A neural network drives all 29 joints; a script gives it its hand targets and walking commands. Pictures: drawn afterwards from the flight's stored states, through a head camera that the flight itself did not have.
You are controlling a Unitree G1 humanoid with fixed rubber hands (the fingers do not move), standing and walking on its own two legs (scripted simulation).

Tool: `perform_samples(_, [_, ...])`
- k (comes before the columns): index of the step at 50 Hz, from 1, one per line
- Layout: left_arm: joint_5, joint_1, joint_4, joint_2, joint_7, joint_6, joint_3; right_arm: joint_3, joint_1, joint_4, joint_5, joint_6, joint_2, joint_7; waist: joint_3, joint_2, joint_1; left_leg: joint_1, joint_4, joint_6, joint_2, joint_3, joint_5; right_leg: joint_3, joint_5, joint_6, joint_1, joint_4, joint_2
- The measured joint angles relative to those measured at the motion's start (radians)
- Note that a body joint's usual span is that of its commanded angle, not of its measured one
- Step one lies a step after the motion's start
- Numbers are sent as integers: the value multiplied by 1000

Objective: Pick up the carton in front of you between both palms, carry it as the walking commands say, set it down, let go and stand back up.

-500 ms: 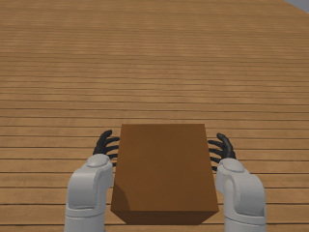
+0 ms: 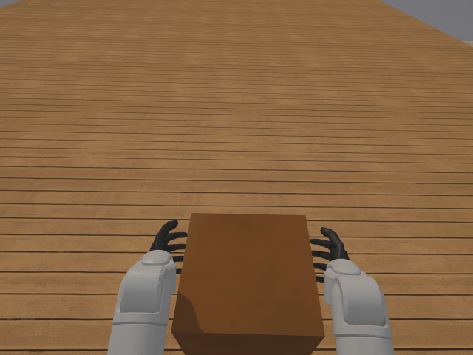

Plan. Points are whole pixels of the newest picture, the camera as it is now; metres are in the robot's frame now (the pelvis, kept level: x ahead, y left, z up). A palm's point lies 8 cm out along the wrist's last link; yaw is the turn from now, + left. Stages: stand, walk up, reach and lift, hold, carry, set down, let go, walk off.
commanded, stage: carry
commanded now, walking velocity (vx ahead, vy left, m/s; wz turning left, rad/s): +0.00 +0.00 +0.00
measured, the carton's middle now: (246, 295) +0.28 +0.00 -0.05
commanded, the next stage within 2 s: hold in 0.80 s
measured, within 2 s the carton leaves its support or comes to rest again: neither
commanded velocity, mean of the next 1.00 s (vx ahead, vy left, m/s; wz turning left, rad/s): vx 0.00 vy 0.00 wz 0.00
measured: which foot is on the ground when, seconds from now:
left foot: down 0.00-1.00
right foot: down 0.00-1.00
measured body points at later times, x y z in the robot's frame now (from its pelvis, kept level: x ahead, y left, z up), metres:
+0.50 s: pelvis -0.02 +0.00 +0.00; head -0.03 +0.00 +0.45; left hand +0.29 +0.15 +0.02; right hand +0.28 -0.15 +0.02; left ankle -0.07 +0.10 -0.73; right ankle +0.06 -0.11 -0.73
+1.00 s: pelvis -0.03 +0.00 +0.01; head -0.04 -0.01 +0.46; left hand +0.26 +0.18 +0.03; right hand +0.27 -0.12 +0.03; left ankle -0.07 +0.10 -0.73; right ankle +0.05 -0.13 -0.73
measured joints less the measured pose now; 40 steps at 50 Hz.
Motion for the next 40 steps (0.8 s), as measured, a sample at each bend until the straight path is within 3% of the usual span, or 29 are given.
perform_samples(12, [56, -18, 215, -3, -83, -239, 74, -66, -29, 230, -53, -239, 4, 77, 10, -2, 0, -25, -1, 7, -7, 7, 24, 8, 36, -2, -18, -20, -5])
perform_samples(19, [57, -39, 294, -7, -92, -359, 113, -99, -52, 307, -62, -355, 8, 84, 41, -2, 1, -40, 4, 8, -7, 8, 30, 10, 48, -3, -29, -25, -4])
perform_samples(28, [28, -25, 214, -4, -75, -348, 89, -81, -37, 231, -26, -347, 5, 68, 52, 5, -6, -51, 27, 9, -4, 5, 16, 9, 37, -2, -39, -6, -6])
perform_samples(40, [36, -19, 230, -3, -81, -324, 88, -83, -35, 251, -40, -321, 5, 76, 34, 3, 0, -42, 27, 11, -6, 5, 13, 11, 34, 3, -31, -4, -9])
